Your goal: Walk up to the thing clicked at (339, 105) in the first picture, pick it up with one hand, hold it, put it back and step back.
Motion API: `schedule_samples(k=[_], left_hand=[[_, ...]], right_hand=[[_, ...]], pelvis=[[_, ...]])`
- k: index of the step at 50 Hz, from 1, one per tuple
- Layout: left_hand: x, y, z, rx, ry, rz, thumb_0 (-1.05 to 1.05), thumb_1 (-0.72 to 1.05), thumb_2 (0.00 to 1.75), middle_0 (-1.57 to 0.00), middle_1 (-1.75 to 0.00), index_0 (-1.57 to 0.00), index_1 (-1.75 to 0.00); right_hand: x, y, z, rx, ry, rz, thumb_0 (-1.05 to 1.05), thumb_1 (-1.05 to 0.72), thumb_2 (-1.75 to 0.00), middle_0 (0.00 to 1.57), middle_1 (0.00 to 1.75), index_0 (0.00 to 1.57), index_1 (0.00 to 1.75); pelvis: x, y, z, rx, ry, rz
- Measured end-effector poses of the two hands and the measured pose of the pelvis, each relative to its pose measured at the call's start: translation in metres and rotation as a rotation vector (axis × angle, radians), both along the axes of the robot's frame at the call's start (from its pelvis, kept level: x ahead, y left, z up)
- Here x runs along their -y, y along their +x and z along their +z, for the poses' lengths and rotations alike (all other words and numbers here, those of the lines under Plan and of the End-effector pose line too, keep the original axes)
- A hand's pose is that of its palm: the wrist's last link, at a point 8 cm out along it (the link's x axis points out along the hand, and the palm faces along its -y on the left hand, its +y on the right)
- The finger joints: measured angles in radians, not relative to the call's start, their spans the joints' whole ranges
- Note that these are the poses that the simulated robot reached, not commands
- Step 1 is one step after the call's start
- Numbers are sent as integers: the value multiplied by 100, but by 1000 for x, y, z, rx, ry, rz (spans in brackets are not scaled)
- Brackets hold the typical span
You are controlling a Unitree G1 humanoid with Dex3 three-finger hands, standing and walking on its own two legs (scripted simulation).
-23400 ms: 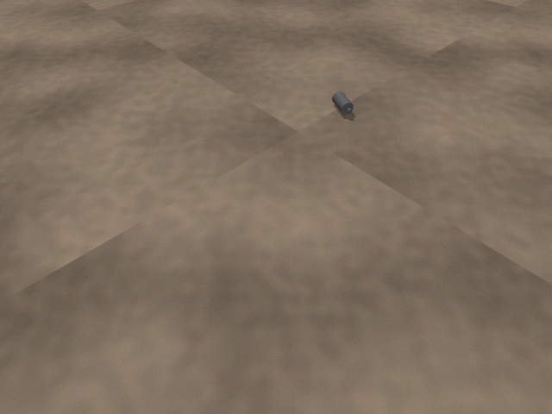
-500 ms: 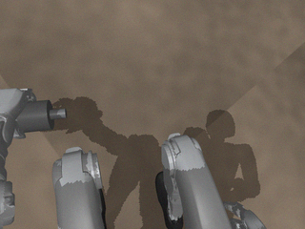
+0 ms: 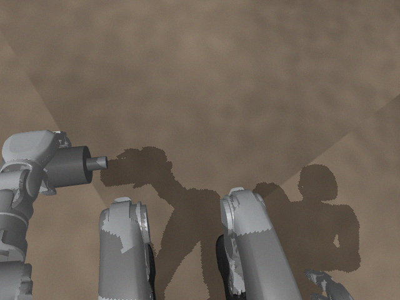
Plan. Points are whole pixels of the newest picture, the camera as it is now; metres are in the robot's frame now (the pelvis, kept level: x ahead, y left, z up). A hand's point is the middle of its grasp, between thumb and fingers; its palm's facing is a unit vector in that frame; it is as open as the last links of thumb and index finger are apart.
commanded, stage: lift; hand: left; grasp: from above
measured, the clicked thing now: (61, 167) +0.40 +0.29 -0.17
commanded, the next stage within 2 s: hold in 1.30 s
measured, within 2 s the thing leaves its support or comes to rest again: neither
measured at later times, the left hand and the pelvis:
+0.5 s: hand out of the picture +0.35 +0.29 +0.07, palm faces -0.42 -0.12 -0.90, open 10.9 cm; pelvis +0.02 +0.01 +0.16, yaw +4 degrees
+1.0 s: hand out of the picture +0.34 +0.27 +0.21, palm faces -0.45 -0.09 -0.89, open 10.9 cm; pelvis +0.05 +0.01 +0.30, yaw +5 degrees
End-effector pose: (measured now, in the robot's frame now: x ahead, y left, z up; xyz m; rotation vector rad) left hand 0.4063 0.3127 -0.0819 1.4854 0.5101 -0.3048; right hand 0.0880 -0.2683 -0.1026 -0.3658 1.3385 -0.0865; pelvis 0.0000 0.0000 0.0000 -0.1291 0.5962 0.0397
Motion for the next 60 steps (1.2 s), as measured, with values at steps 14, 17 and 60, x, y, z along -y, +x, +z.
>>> schedule_samples(k=[14, 17, 60], left_hand=[[8, -29, 100, 88, -26, -9, 0, -15, 53, -69, -48, -72, -47], [9, -33, 128, 96, -29, 7, 0, -16, 54, -69, -49, -71, -47], [43, -55, 382, 54, -16, 40, 0, -12, 50, -69, -44, -71, -44]], right_hand=[[-3, 54, 76, 160, -26, 17, 0, -92, -90, 20, 29, 20, 30], [-7, 63, 98, 191, -22, 12, 0, -91, -90, 20, 29, 20, 30], [-27, 76, 321, 301, 50, -73, 1, -91, -90, 20, 30, 20, 30]], pelvis=[[-3, 4, 71, 34, 15, 21], [-4, 7, 93, 54, 19, 28], [-13, 57, 324, 408, 110, 45]])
